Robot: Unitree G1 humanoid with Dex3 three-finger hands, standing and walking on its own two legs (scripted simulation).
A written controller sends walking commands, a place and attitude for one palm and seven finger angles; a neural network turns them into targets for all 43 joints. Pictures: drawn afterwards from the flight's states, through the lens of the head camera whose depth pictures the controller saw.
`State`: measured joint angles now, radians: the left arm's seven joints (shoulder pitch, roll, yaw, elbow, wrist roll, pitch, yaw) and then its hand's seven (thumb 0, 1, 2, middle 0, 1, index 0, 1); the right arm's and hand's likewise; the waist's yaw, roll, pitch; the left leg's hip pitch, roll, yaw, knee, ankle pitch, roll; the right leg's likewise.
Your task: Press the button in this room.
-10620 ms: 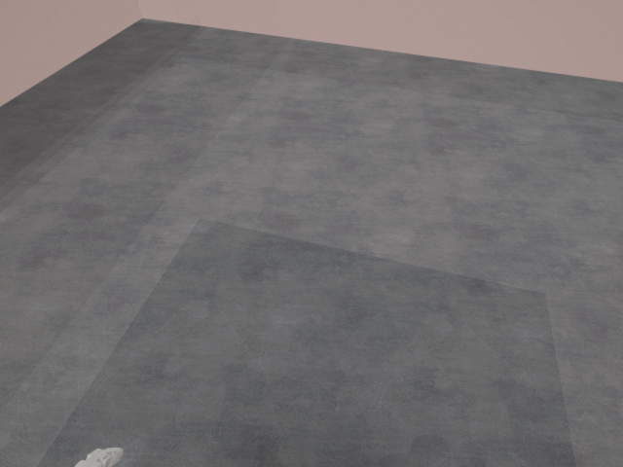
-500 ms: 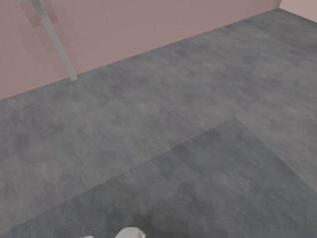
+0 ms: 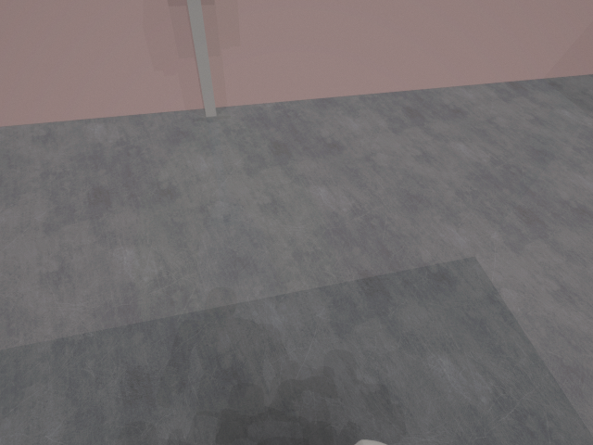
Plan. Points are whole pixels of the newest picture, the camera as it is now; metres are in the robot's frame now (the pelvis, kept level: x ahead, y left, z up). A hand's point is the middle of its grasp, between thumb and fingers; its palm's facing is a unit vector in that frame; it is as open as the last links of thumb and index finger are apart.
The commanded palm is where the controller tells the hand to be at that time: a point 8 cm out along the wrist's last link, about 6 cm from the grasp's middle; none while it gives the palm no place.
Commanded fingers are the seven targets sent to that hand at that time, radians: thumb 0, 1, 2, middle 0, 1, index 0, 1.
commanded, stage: turn or walk to find it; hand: left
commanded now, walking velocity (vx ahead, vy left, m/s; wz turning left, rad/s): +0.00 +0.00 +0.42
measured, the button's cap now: out of the picture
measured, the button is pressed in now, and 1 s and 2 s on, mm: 0 0 0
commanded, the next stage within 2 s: none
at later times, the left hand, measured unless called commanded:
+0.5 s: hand out of the picture +0.00 +0.15 -0.16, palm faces +0.26 -0.93 -0.26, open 7.4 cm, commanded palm none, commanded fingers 0.00 0.90 0.90 -0.20 -0.30 -0.20 -0.30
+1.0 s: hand out of the picture -0.05 +0.19 -0.16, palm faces +0.44 -0.85 -0.28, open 7.4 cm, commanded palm none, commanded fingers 0.00 0.90 0.90 -0.20 -0.30 -0.20 -0.30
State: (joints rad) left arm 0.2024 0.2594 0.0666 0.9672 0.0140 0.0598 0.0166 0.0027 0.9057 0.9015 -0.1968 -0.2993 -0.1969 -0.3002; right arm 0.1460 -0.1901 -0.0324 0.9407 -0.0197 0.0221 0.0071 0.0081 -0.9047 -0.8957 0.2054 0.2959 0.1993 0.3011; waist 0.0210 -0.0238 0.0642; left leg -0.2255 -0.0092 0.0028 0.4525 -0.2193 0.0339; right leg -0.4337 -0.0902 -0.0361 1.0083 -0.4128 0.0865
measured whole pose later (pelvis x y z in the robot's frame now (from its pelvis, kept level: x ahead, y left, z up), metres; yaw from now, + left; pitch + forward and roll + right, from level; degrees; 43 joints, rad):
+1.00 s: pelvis -0.04 -0.04 -0.01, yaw +25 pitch -1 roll +1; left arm 0.16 0.23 0.05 0.93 0.01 0.05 0.02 0.00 0.91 0.90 -0.20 -0.30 -0.20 -0.30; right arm 0.17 -0.20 -0.05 0.95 -0.03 0.04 0.01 0.01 -0.90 -0.90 0.21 0.30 0.20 0.30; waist -0.01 0.01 0.06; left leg -0.25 -0.02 -0.05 0.49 -0.22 -0.01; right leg -0.34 -0.05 -0.04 0.75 -0.41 0.07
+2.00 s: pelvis -0.08 -0.10 -0.01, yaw +52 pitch -1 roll +1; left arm 0.15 0.18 0.04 0.91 0.02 0.01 0.02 0.00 0.90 0.90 -0.20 -0.30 -0.20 -0.30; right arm 0.22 -0.23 -0.07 0.97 -0.02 0.06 0.01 0.01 -0.91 -0.90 0.21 0.30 0.20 0.30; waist -0.02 0.05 0.06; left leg -0.39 -0.04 -0.08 0.74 -0.39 -0.02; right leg -0.26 -0.04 -0.09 0.58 -0.30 -0.02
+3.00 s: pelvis -0.09 -0.15 +0.00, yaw +78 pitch -1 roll +2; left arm 0.20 0.15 0.03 0.92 0.02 0.01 0.02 0.00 0.90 0.90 -0.20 -0.30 -0.20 -0.30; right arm 0.23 -0.26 -0.09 0.99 -0.03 0.08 0.02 0.01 -0.91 -0.90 0.20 0.30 0.20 0.30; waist -0.02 0.05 0.07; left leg -0.50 -0.01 -0.05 1.14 -0.37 -0.04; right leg -0.21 -0.06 -0.14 0.52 -0.28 -0.04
